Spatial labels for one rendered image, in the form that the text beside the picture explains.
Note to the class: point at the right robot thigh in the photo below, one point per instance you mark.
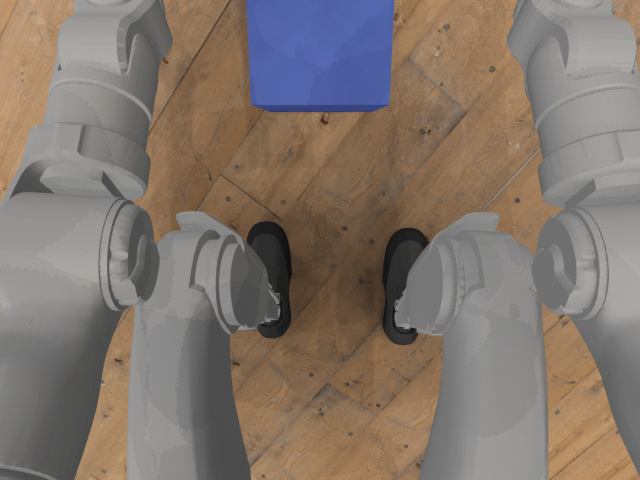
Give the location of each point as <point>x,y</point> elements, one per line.
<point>491,418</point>

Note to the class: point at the carton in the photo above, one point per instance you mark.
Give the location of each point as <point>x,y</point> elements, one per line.
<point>320,55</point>

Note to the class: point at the robot right upper arm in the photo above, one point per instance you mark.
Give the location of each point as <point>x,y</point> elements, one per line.
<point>587,266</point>

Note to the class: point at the left robot forearm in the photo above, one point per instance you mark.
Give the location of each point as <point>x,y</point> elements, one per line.
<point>100,103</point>

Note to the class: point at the robot left upper arm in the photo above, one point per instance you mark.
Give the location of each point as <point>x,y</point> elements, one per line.
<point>69,267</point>

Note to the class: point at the right robot forearm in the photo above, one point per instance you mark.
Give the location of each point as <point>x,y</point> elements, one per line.
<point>582,80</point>

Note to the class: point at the robot left foot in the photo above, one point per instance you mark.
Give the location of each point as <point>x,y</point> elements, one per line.
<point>270,243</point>

